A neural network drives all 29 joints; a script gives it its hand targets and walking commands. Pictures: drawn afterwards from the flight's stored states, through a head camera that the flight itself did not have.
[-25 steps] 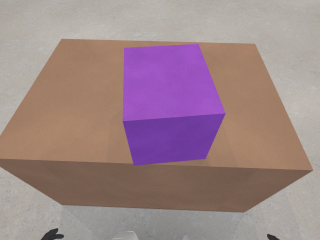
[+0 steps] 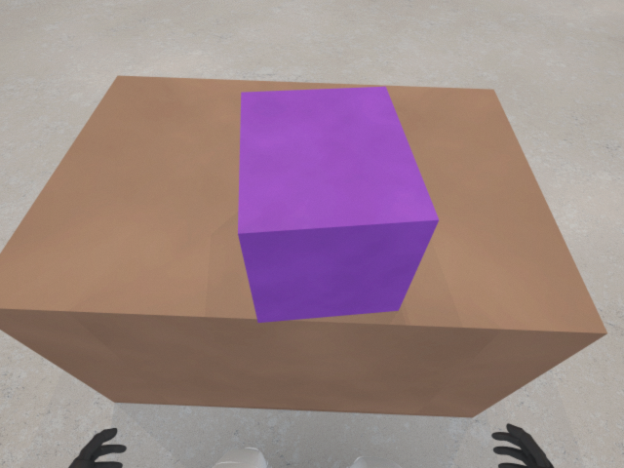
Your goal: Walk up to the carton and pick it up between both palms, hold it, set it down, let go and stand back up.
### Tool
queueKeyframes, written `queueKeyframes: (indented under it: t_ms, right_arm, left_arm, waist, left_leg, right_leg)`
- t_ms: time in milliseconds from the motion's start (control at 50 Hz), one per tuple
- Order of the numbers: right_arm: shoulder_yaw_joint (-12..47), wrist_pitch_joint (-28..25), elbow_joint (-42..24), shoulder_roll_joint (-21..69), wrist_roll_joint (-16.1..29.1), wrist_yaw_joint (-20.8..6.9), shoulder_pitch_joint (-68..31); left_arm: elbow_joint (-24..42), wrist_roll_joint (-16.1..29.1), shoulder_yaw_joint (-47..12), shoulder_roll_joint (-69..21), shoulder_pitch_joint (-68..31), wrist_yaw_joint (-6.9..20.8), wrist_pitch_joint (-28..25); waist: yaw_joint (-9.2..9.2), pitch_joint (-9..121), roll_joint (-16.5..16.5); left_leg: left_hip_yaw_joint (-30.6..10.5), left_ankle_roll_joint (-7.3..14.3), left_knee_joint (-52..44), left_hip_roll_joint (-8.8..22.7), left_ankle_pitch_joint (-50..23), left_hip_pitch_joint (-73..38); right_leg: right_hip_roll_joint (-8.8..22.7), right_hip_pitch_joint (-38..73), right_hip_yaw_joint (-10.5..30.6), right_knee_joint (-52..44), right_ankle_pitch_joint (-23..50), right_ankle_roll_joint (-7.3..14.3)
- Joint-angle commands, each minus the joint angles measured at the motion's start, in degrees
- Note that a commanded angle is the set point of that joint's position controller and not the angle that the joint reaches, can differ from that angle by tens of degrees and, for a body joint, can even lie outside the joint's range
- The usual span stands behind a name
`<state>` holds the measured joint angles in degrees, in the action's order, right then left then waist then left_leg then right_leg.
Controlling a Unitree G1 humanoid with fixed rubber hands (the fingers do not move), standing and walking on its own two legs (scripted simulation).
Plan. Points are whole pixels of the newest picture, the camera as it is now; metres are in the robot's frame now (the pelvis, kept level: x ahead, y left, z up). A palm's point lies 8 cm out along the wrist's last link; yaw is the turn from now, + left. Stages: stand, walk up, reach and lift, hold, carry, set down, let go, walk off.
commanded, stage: reach and lift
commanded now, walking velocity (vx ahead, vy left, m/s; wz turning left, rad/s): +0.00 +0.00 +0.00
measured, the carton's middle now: (322, 204) +0.50 +0.00 +0.00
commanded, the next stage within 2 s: none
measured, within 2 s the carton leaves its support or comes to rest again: neither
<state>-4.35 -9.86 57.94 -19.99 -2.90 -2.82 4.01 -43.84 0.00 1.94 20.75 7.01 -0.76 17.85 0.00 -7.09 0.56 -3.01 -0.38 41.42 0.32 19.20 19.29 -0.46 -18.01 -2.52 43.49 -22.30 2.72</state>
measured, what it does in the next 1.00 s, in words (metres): stands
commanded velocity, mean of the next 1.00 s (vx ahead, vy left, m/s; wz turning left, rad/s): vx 0.00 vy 0.00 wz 0.00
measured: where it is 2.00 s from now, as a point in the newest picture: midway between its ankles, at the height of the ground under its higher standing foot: outside the picture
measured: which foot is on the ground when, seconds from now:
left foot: down 0.00-1.00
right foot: down 0.00-1.00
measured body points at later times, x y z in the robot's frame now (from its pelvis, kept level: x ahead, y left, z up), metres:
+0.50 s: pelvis -0.01 +0.00 +0.02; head +0.03 +0.01 +0.46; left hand +0.17 +0.28 -0.07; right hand +0.14 -0.29 -0.07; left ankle +0.04 +0.15 -0.71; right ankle +0.02 -0.09 -0.71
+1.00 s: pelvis -0.01 +0.00 +0.02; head +0.00 +0.02 +0.47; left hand +0.18 +0.25 -0.05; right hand +0.16 -0.27 -0.04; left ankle +0.04 +0.15 -0.71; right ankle +0.02 -0.09 -0.71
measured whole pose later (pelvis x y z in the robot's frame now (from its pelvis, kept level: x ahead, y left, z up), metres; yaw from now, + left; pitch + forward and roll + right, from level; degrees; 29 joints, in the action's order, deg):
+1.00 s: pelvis -0.01 +0.00 +0.02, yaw +0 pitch +0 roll +1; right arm -4.1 -18.9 45.0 -16.8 5.8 -9.4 9.4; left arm -29.3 2.1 1.3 14.9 9.2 -7.0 -2.9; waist 0.0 -1.2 3.3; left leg -3.0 -1.4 28.2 0.5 10.4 18.5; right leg -0.5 -18.1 -2.5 31.8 -14.2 2.7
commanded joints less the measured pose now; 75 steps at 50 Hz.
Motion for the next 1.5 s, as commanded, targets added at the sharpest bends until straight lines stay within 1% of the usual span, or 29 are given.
queueKeyframes:
  t_ms: [0,20,60,80,140,200,240,300,380,460,520,580,620,660,700,780,860,960,1000,1060,1200,1360,1420,1480]
  right_arm:
    - [-6.43,-2.42,-5.36,-9.19,-2.68,-1.15,-4.75]
    - [-6.15,-2.38,-6.07,-9.12,-1.77,-1.12,-3.26]
    - [-5.23,-2.66,-7.77,-8.92,0.07,-1.17,-1.20]
    - [-5.02,-2.92,-8.44,-9.13,0.85,-1.33,-0.90]
    - [-4.32,-3.82,-10.54,-9.61,2.85,-1.64,-0.45]
    - [-3.69,-5.45,-12.92,-9.23,4.16,-1.89,0.53]
    - [-3.22,-6.53,-14.03,-8.79,4.85,-2.17,1.66]
    - [-2.80,-7.88,-15.17,-8.18,5.49,-2.64,3.43]
    - [-2.40,-9.00,-16.42,-7.80,6.45,-3.48,4.92]
    - [-2.06,-9.70,-17.37,-7.12,7.31,-4.40,5.47]
    - [-2.22,-10.15,-18.65,-6.54,7.74,-5.10,4.49]
    - [-2.16,-10.63,-20.90,-5.93,8.33,-5.28,3.25]
    - [-2.10,-10.83,-22.58,-5.40,8.92,-5.32,2.60]
    - [-2.04,-10.89,-24.23,-5.21,9.66,-5.33,2.49]
    - [-2.27,-10.77,-24.84,-5.39,10.32,-5.43,2.32]
    - [-2.76,-10.56,-24.55,-6.20,11.67,-6.01,1.62]
    - [-2.91,-10.94,-24.57,-6.41,12.74,-6.73,0.28]
    - [-2.44,-12.94,-26.52,-6.19,14.50,-7.43,-0.49]
    - [-1.88,-13.84,-27.12,-6.12,15.34,-7.60,-0.22]
    - [-0.63,-15.00,-27.37,-6.02,16.72,-7.66,0.53]
    - [1.35,-17.72,-28.52,-7.13,19.61,-7.84,1.39]
    - [2.15,-20.69,-30.73,-9.35,22.52,-8.13,1.36]
    - [2.71,-21.33,-31.32,-10.02,23.62,-8.44,0.98]
    - [3.21,-21.11,-31.42,-10.48,24.28,-8.64,-0.53]
  left_arm:
    - [23.27,-2.59,2.32,6.72,-12.65,-2.05,3.68]
    - [24.23,-2.83,2.61,6.35,-11.07,-2.00,3.49]
    - [25.63,-3.07,3.43,5.54,-8.02,-1.84,2.57]
    - [25.77,-3.01,3.83,5.20,-6.67,-1.79,2.13]
    - [25.21,-2.61,4.66,4.49,-3.16,-1.73,1.01]
    - [25.88,-1.54,4.92,3.73,-1.00,-1.88,-1.26]
    - [26.46,-0.78,4.98,3.13,0.03,-2.14,-3.20]
    - [26.50,0.43,4.95,2.17,1.71,-2.55,-5.91]
    - [26.83,1.37,4.78,1.15,3.28,-3.29,-9.12]
    - [26.84,1.93,3.89,0.09,3.95,-3.99,-11.78]
    - [27.41,2.52,2.85,-0.55,2.99,-4.70,-13.55]
    - [28.84,3.08,1.92,-1.22,1.03,-5.13,-15.18]
    - [29.92,3.62,1.41,-1.71,-0.32,-5.45,-16.20]
    - [30.72,4.11,1.17,-1.92,-1.08,-5.74,-17.21]
    - [31.32,4.53,0.75,-2.20,-1.50,-6.08,-18.14]
    - [30.98,4.80,-0.72,-3.78,-1.22,-6.79,-19.66]
    - [29.72,5.35,-1.96,-5.45,-0.75,-7.46,-21.68]
    - [29.26,6.51,-2.66,-6.41,0.06,-8.45,-25.81]
    - [28.87,6.87,-3.02,-6.82,0.88,-8.77,-27.54]
    - [28.59,7.19,-3.65,-7.62,1.99,-8.77,-29.88]
    - [29.98,7.92,-4.66,-9.12,3.69,-8.86,-34.81]
    - [33.45,9.18,-6.03,-9.87,4.07,-9.73,-39.38]
    - [34.61,9.65,-6.82,-10.27,3.43,-10.13,-40.36]
    - [34.30,10.14,-7.70,-10.46,1.51,-10.44,-40.54]
  waist:
    - [-3.73,9.93,0.51]
    - [-3.67,10.93,0.53]
    - [-2.87,13.22,1.08]
    - [-2.33,13.97,1.41]
    - [-0.73,15.97,2.87]
    - [0.20,18.84,4.26]
    - [0.70,20.33,4.54]
    - [1.20,21.28,4.94]
    - [1.80,21.12,4.07]
    - [2.13,19.53,2.80]
    - [2.15,18.18,1.89]
    - [1.84,17.52,2.99]
    - [1.65,17.97,3.34]
    - [1.56,18.26,3.89]
    - [1.39,18.31,3.37]
    - [1.27,17.50,1.01]
    - [1.42,17.03,-0.73]
    - [2.05,19.10,-1.31]
    - [2.20,19.99,-1.38]
    - [2.18,20.94,-0.89]
    - [2.12,21.81,-0.08]
    - [2.05,23.08,1.38]
    - [1.97,23.05,1.36]
    - [1.73,22.13,1.51]
  left_leg:
    - [5.13,-0.60,-5.28,2.63,-1.02,-8.30]
    - [4.91,-0.76,-5.69,2.30,-3.93,-10.20]
    - [4.59,-0.92,-6.63,1.70,-10.28,-13.54]
    - [4.47,-0.94,-7.08,1.38,-12.53,-14.48]
    - [4.47,-0.54,-8.33,0.48,-15.95,-14.81]
    - [4.51,-0.28,-9.16,-0.20,-19.32,-15.87]
    - [4.62,-0.27,-10.03,-0.44,-20.85,-16.84]
    - [5.05,-0.18,-11.90,-0.86,-21.12,-18.42]
    - [5.55,-0.15,-14.64,-1.29,-19.80,-20.14]
    - [6.00,-0.04,-17.43,-1.13,-15.38,-20.02]
    - [5.92,0.24,-19.69,-0.69,-9.44,-18.13]
    - [5.67,0.43,-18.83,-1.26,-4.96,-20.01]
    - [5.35,0.45,-17.42,-1.69,-3.97,-22.68]
    - [4.84,0.40,-15.68,-2.11,-4.66,-26.08]
    - [4.42,0.16,-15.28,-2.08,-4.42,-27.58]
    - [3.70,-0.19,-17.12,-1.29,-1.86,-25.88]
    - [3.79,-0.29,-20.31,-0.40,1.21,-20.47]
    - [4.25,-0.49,-22.13,0.20,-1.00,-15.88]
    - [4.44,-0.56,-22.19,0.19,-3.11,-15.04]
    - [4.45,-0.70,-21.19,-0.14,-6.68,-16.09]
    - [3.99,-1.22,-19.55,-0.56,-12.95,-17.83]
    - [3.97,-1.61,-18.35,-0.74,-15.73,-17.56]
    - [4.01,-1.60,-18.21,-0.75,-15.01,-16.78]
    - [4.00,-1.37,-18.40,-0.68,-12.46,-15.41]
  right_leg:
    - [1.01,-7.57,-0.51,-9.38,8.54,0.02]
    - [0.76,-5.99,-0.53,-10.26,12.53,-0.19]
    - [0.06,-3.26,-0.49,-12.07,19.79,-0.80]
    - [-0.21,-2.07,-0.44,-12.70,22.17,-1.10]
    - [-0.42,1.36,-0.05,-13.83,27.53,-1.96]
    - [-0.53,3.82,0.35,-14.41,31.77,-2.67]
    - [-0.64,4.82,0.59,-15.01,32.86,-2.99]
    - [-0.73,5.42,0.83,-16.67,31.66,-3.28]
    - [-0.57,5.09,1.23,-19.50,26.49,-3.03]
    - [-0.25,3.93,1.57,-22.00,18.12,-2.46]
    - [0.06,3.12,1.83,-23.06,11.65,-2.09]
    - [1.57,-1.96,2.76,-24.71,5.34,-0.74]
    - [2.51,-5.84,3.27,-25.61,1.66,0.24]
    - [3.73,-9.98,3.74,-26.70,-2.14,1.11]
    - [4.18,-11.98,3.79,-27.05,-3.67,1.65]
    - [3.52,-11.17,3.18,-26.11,-2.83,1.75]
    - [1.95,-5.93,2.49,-24.55,0.70,1.05]
    - [0.50,0.82,2.49,-23.05,5.48,-0.35]
    - [0.01,2.80,2.54,-22.59,7.52,-0.84]
    - [-0.15,3.30,2.72,-22.55,9.92,-0.98]
    - [-0.71,3.33,2.66,-22.47,12.90,-1.08]
    - [-1.24,2.63,2.48,-21.79,13.80,-1.31]
    - [-1.31,2.12,2.49,-21.61,12.89,-1.36]
    - [-1.19,1.26,2.59,-21.59,10.43,-1.40]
